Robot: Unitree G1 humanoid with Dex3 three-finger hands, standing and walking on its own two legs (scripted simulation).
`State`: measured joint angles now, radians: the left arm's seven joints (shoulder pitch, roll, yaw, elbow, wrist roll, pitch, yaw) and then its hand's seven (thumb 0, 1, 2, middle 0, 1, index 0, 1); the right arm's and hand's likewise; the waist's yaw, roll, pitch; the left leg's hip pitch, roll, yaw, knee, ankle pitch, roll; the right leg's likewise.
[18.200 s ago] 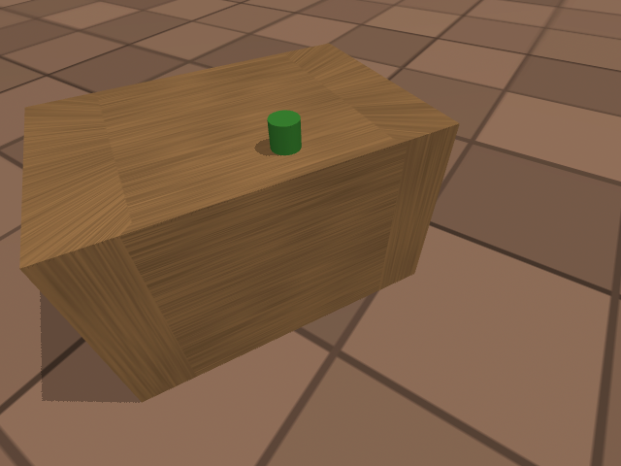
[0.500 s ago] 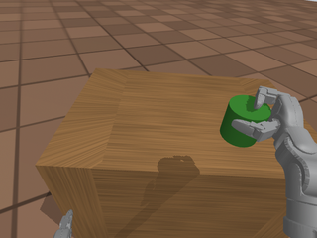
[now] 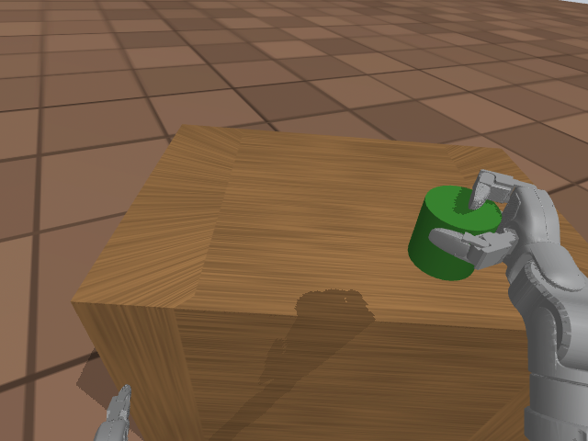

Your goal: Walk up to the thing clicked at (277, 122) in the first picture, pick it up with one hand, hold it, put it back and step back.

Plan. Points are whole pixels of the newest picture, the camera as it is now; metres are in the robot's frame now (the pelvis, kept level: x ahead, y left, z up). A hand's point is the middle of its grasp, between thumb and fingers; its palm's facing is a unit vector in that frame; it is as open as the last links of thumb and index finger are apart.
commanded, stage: hold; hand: right
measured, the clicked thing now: (450, 232) +0.34 -0.16 +0.20
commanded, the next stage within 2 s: crouch in 0.90 s
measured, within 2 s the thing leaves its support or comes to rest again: neither
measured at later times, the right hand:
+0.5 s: hand (468, 208) +0.34 -0.17 +0.23, palm faces +0.16 +0.99 -0.01, open 7.5 cm
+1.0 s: hand (469, 208) +0.34 -0.17 +0.24, palm faces +0.17 +0.99 -0.02, open 7.5 cm
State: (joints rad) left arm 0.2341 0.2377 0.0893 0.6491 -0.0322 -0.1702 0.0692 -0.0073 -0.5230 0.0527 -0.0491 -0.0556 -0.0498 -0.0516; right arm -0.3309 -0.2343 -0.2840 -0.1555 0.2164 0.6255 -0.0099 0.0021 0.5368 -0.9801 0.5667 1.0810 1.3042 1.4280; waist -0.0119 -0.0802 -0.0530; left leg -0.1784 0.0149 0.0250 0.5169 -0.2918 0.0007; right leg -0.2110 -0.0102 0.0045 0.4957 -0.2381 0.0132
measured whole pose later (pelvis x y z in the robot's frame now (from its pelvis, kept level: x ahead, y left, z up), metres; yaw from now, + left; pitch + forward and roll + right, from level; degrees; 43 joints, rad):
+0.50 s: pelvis +0.00 +0.00 +0.00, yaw +0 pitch -3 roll +0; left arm 0.23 0.24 0.09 0.67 -0.03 -0.19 0.07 -0.01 -0.52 0.05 -0.05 -0.06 -0.05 -0.05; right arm -0.37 -0.24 -0.29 -0.12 0.21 0.61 -0.02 0.00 0.54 -0.98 0.57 1.08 1.30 1.42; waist -0.01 -0.07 -0.05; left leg -0.18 0.01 0.02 0.52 -0.29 0.00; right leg -0.21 -0.01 0.00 0.50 -0.24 0.01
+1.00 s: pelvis +0.00 +0.00 +0.00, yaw +0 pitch -3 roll +0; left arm 0.25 0.24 0.09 0.67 -0.03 -0.18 0.07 -0.01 -0.53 0.06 -0.05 -0.05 -0.05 -0.05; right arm -0.36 -0.24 -0.28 -0.15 0.20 0.60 -0.02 0.00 0.54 -0.98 0.57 1.08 1.31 1.43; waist -0.01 -0.07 -0.05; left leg -0.18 0.01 0.02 0.51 -0.29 0.00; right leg -0.21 -0.01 0.00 0.50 -0.24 0.01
